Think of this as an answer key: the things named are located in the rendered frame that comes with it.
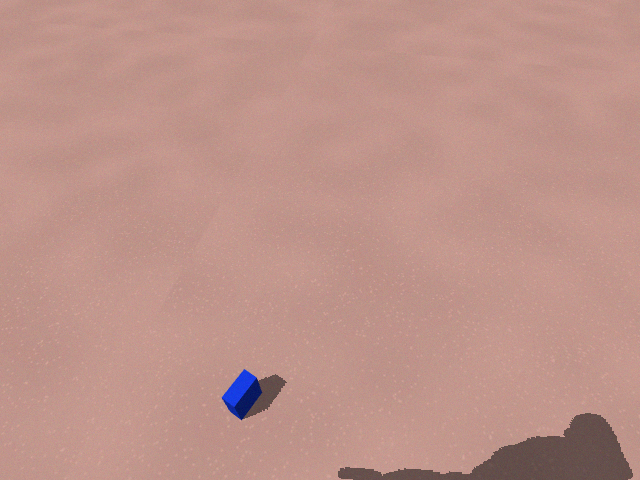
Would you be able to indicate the carton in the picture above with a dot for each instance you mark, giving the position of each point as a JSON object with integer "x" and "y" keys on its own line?
{"x": 242, "y": 394}

